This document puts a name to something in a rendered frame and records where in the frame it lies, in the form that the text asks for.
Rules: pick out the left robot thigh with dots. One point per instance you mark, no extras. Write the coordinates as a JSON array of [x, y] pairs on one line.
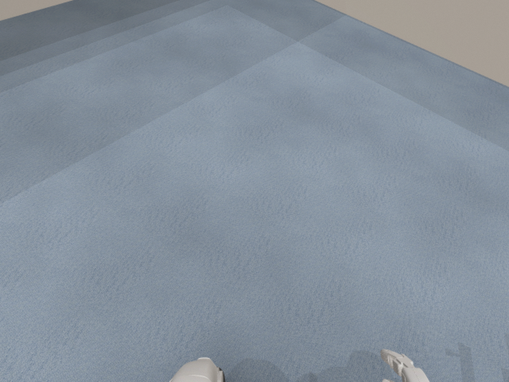
[[198, 371]]

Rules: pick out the right robot hand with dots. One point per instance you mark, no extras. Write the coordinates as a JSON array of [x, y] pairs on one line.
[[403, 366]]

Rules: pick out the robot left shin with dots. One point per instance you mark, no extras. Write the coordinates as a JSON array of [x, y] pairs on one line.
[[205, 359]]

